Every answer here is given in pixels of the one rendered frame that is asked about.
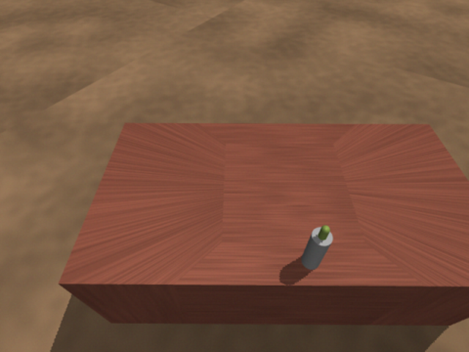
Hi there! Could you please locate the bottle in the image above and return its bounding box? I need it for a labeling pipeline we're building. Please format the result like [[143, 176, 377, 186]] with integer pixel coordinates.
[[301, 225, 333, 270]]

